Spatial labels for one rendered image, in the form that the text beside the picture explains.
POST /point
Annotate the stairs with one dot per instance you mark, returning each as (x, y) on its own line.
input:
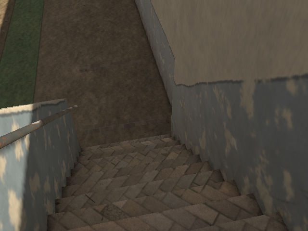
(153, 184)

